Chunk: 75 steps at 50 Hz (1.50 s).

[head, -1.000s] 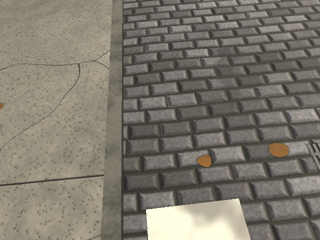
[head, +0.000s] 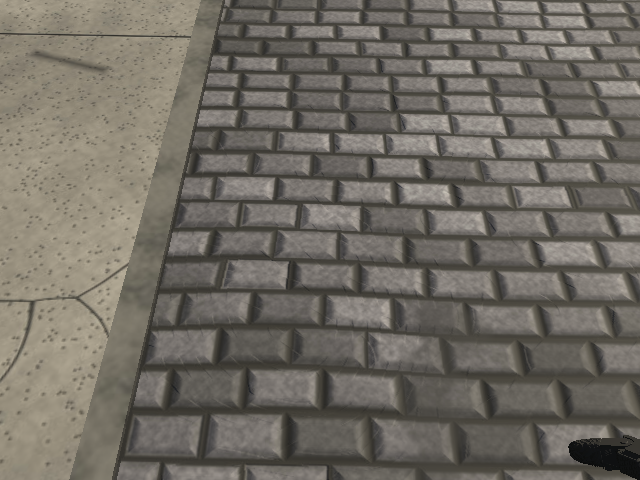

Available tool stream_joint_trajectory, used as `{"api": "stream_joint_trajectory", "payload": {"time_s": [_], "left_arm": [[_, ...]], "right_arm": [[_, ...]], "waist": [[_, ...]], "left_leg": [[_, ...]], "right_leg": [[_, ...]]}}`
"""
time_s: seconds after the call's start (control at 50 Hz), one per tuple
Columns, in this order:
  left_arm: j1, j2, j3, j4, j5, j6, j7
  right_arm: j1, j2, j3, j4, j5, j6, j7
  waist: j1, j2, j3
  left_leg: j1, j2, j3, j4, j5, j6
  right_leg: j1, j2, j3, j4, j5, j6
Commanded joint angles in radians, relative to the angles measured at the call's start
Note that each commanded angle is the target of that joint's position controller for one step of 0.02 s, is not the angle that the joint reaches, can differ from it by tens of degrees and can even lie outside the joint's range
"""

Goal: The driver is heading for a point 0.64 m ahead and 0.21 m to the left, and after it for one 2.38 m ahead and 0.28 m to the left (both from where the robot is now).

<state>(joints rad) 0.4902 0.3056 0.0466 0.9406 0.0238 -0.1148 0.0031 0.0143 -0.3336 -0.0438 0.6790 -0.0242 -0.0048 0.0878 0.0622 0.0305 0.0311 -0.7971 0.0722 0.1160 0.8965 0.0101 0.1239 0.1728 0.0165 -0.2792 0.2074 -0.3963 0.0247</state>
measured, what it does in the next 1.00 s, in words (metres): walks ahead, turning left: left foot, then right foot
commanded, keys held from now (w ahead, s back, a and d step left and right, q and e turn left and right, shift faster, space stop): w+q+shift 0.52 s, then w+e+shift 0.48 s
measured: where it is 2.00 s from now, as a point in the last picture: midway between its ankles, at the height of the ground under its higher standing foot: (253, 90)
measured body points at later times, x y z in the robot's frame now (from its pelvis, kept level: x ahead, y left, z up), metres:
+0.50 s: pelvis +0.47 +0.04 +0.00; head +0.50 +0.06 +0.45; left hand +0.64 +0.34 -0.04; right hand +0.57 -0.25 -0.12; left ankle +0.26 +0.03 -0.72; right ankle +0.71 -0.02 -0.70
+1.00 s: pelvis +0.84 +0.24 +0.00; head +0.85 +0.26 +0.45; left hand +0.70 +0.48 -0.13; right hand +1.14 +0.13 -0.06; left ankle +0.83 +0.36 -0.72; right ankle +0.76 +0.05 -0.64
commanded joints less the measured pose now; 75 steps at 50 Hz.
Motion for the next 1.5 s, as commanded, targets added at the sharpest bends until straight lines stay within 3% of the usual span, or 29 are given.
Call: {"api": "stream_joint_trajectory", "payload": {"time_s": [0.02,0.08,0.1,0.12,0.14,0.16,0.2,0.32,0.44,0.48,0.52,0.54,0.56,0.62,0.76,0.84,0.9,0.92,0.94,0.96,1.0,1.12,1.26,1.3,1.34,1.36,1.38,1.44,1.5], "left_arm": [[-0.108,0.137,0.016,-0.096,0.001,-0.015,0.017],[-0.188,0.225,0.043,-0.139,0.017,0.04,0.035],[-0.202,0.214,0.045,-0.145,0.024,0.051,0.024],[-0.22,0.065,0.009,-0.177,0.035,0.04,0.002],[-0.152,0.07,-0.001,-0.302,0.006,0.017,0.0],[-0.235,0.112,-0.007,-0.314,0.017,-0.011,0.002],[-0.289,0.114,-0.013,-0.303,0.025,-0.017,0.006],[-0.458,0.034,-0.046,-0.385,0.041,0.06,-0.016],[-0.576,0.048,-0.049,-0.439,0.002,0.048,-0.02],[-0.457,0.111,-0.024,-0.406,0.001,0.043,-0.005],[-0.085,0.205,0.023,-0.321,0.003,0.033,0.027],[0.126,0.255,0.042,-0.274,0.033,0.028,0.046],[-0.009,0.329,0.057,-0.279,0.052,0.029,0.033],[-0.174,0.099,0.028,-0.265,0.027,0.037,-0.003],[-0.114,0.116,0.034,-0.166,-0.007,0.015,-0.008],[-0.104,0.192,0.059,-0.17,-0.025,0.013,-0.031],[-0.059,0.195,0.06,-0.149,-0.032,0.015,-0.036],[-0.077,0.129,0.042,-0.173,-0.036,0.007,-0.033],[-0.008,0.014,0.017,-0.214,-0.06,0.015,-0.025],[-0.047,0.066,0.021,-0.218,-0.04,0.035,-0.019],[-0.146,0.071,0.025,-0.212,-0.013,0.057,-0.034],[-0.318,0.005,0.009,-0.291,0.01,0.114,-0.078],[-0.485,0.032,-0.017,-0.351,0.0,0.106,-0.106],[-0.274,0.091,0.006,-0.299,-0.001,0.102,-0.092],[0.066,0.188,0.063,-0.182,-0.003,0.101,-0.049],[-0.015,0.275,0.087,-0.187,-0.023,0.117,-0.026],[-0.062,0.368,0.106,-0.245,0.005,0.13,-0.027],[-0.121,0.224,0.079,-0.225,-0.007,0.109,-0.003],[-0.172,0.171,0.052,-0.229,-0.013,0.067,-0.003]], "right_arm": [[0.003,-0.008,0.018,-0.042,0.002,-0.008,0.011],[0.417,-0.111,-0.028,0.073,0.005,-0.012,-0.019],[0.564,-0.157,-0.059,0.132,0.008,-0.011,-0.045],[0.473,-0.228,-0.082,0.134,0.025,0.002,-0.068],[0.412,-0.335,-0.101,0.079,-0.007,0.015,-0.068],[0.412,-0.287,-0.103,0.053,-0.002,0.017,-0.077],[0.354,-0.185,-0.08,0.083,0.006,-0.006,-0.088],[0.323,-0.136,-0.058,0.075,0.02,-0.075,-0.085],[0.396,-0.163,-0.08,0.089,0.03,-0.072,-0.076],[0.371,-0.196,-0.088,0.082,0.022,-0.07,-0.084],[0.286,-0.21,-0.087,0.066,0.01,-0.081,-0.074],[0.276,-0.044,-0.041,0.043,-0.005,-0.095,-0.081],[0.455,0.028,-0.009,-0.005,0.047,-0.097,-0.072],[0.241,-0.071,-0.01,0.022,-0.02,-0.072,-0.058],[-0.011,-0.009,0.054,-0.143,-0.039,-0.069,-0.019],[0.001,-0.054,0.042,-0.124,-0.008,-0.07,-0.024],[0.254,-0.119,-0.001,-0.042,-0.036,-0.081,-0.071],[0.436,-0.193,-0.027,-0.033,-0.056,-0.086,-0.095],[0.454,-0.255,-0.04,-0.035,-0.07,-0.077,-0.106],[0.371,-0.201,-0.037,-0.041,-0.044,-0.068,-0.11],[0.281,-0.071,-0.012,-0.028,-0.025,-0.079,-0.1],[0.322,-0.005,-0.002,0.067,0.007,-0.125,-0.087],[0.374,-0.107,-0.022,0.119,0.002,-0.122,-0.106],[0.354,-0.185,-0.042,0.107,-0.007,-0.089,-0.122],[0.302,-0.184,-0.047,0.083,-0.022,-0.065,-0.113],[0.292,-0.026,-0.008,0.049,-0.035,-0.075,-0.094],[0.339,-0.064,-0.003,-0.076,-0.003,-0.096,-0.092],[0.203,-0.09,0.012,-0.076,-0.026,-0.122,-0.096],[0.237,-0.068,0.02,-0.07,-0.053,-0.057,-0.094]], "waist": [[-0.111,-0.079,0.057],[-0.33,-0.136,-0.162],[-0.368,-0.065,-0.212],[-0.255,0.189,-0.099],[-0.158,0.26,-0.294],[-0.195,0.057,-0.269],[-0.098,-0.134,-0.035],[-0.052,-0.104,0.085],[-0.141,0.006,0.011],[-0.082,0.012,-0.073],[0.13,-0.008,-0.255],[0.171,-0.199,-0.363],[-0.009,-0.533,-0.443],[-0.009,-0.053,-0.099],[-0.077,-0.106,0.039],[-0.091,-0.098,0.021],[-0.209,-0.015,-0.159],[-0.29,0.081,-0.284],[-0.217,0.249,-0.359],[-0.182,0.183,-0.261],[-0.136,0.045,-0.067],[-0.062,0.055,0.046],[-0.037,0.014,0.059],[0.095,0.066,-0.077],[0.224,-0.006,-0.223],[0.115,-0.254,-0.143],[0.051,-0.298,-0.372],[-0.024,0.063,-0.054],[-0.115,0.068,0.021]], "left_leg": [[0.274,-0.099,0.103,-0.142,0.032,0.047],[0.712,-0.173,0.045,-0.163,-0.131,0.115],[0.939,-0.172,-0.034,-0.226,-0.202,0.143],[0.993,-0.039,-0.276,-0.249,-0.157,0.18],[1.267,0.147,-0.823,-0.45,-0.27,0.39],[1.217,0.194,-0.957,-0.628,-0.451,0.368],[0.873,0.131,-0.81,-0.679,-0.357,0.284],[0.404,-0.068,-0.51,-0.737,-0.098,0.219],[0.594,-0.067,-0.522,-0.633,0.225,0.106],[0.667,-0.068,-0.539,-0.467,0.43,0.059],[0.532,-0.122,-0.486,-0.021,0.411,0.018],[0.371,-0.175,-0.391,0.327,-0.233,0.025],[0.116,-0.252,-0.295,0.515,-0.507,-0.01],[0.07,-0.101,-0.257,0.441,-0.296,-0.018],[0.208,-0.007,-0.165,-0.084,-0.213,-0.112],[0.568,-0.065,-0.108,-0.257,-0.085,-0.114],[0.921,-0.077,-0.108,-0.337,-0.19,-0.083],[1.116,0.157,-0.356,-0.403,-0.515,-0.049],[1.182,0.401,-0.817,-0.605,-0.875,0.001],[1.063,0.384,-0.912,-0.67,-0.924,0.032],[0.867,0.285,-0.579,-0.659,-0.594,0.018],[0.758,0.196,-0.141,-0.747,-0.032,-0.028],[0.791,0.124,0.162,-0.678,0.782,-0.1],[0.827,0.169,0.149,-0.362,1.072,-0.101],[0.556,0.112,0.122,0.261,0.575,-0.095],[0.229,-0.072,0.096,0.682,-0.461,-0.123],[-0.061,-0.123,-0.126,0.857,-0.512,-0.144],[-0.021,0.018,-0.206,0.548,-0.366,-0.146],[0.153,0.066,-0.198,0.343,-0.444,-0.192]], "right_leg": [[-0.152,-0.221,-0.016,0.019,1.22,-0.038],[-0.182,-0.277,0.028,0.581,1.462,-0.057],[-0.349,-0.216,0.037,0.935,1.075,-0.055],[-0.684,-0.023,0.064,1.323,0.012,-0.027],[-1.025,0.043,0.271,1.532,-0.117,0.005],[-1.096,-0.018,0.377,1.462,-0.03,-0.009],[-1.0,-0.097,0.374,1.245,0.045,-0.005],[-0.753,-0.149,0.303,0.761,0.193,0.065],[-0.577,-0.05,0.297,0.368,0.487,0.016],[-0.409,0.0,0.312,0.318,0.369,0.0],[0.001,-0.052,0.335,0.351,0.18,-0.028],[0.189,-0.291,0.567,0.337,-0.146,-0.051],[0.247,-0.482,1.236,0.048,-0.353,-0.185],[-0.132,-0.306,0.889,0.043,-0.196,-0.216],[-0.471,-0.166,0.618,-0.083,0.14,-0.238],[-0.574,-0.18,0.575,-0.103,0.336,-0.206],[-0.557,-0.074,0.478,0.398,0.624,-0.153],[-0.705,-0.014,0.422,0.733,0.381,-0.131],[-0.912,0.04,0.368,1.025,-0.086,-0.123],[-1.001,-0.007,0.365,1.128,0.008,-0.134],[-1.002,-0.084,0.35,1.088,0.112,-0.123],[-1.043,-0.143,0.316,1.004,0.242,-0.094],[-0.702,0.012,0.065,0.551,0.415,-0.186],[-0.461,0.078,0.077,0.541,0.313,-0.225],[0.012,0.082,0.212,0.465,0.198,-0.288],[0.081,-0.086,0.493,0.461,0.278,-0.326],[0.333,-0.256,1.01,0.23,0.101,-0.53],[-0.108,-0.21,0.944,0.032,0.092,-0.421],[-0.437,-0.109,0.764,0.008,0.232,-0.405]]}}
